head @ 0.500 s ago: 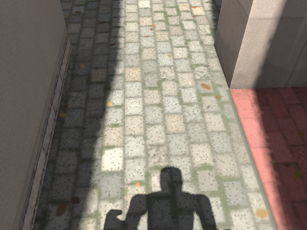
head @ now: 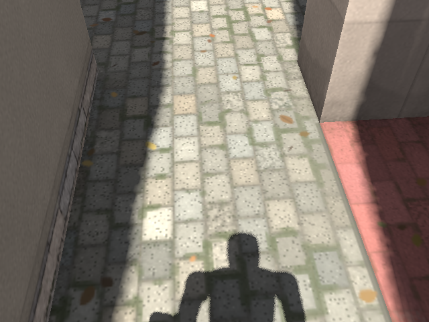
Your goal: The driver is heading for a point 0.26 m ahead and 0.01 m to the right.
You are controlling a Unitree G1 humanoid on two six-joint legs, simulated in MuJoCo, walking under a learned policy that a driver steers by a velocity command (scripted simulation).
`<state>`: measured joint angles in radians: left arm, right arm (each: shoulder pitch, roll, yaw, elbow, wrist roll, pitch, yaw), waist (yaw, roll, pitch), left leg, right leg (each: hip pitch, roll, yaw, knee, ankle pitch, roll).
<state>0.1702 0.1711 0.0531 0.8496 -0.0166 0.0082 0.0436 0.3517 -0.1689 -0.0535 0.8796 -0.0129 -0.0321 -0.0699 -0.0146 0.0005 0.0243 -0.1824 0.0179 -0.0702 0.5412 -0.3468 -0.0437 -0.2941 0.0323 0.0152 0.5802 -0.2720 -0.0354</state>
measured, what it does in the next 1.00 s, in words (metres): walks ahead: right foot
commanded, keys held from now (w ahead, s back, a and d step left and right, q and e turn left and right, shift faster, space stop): w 0.14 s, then no key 0.86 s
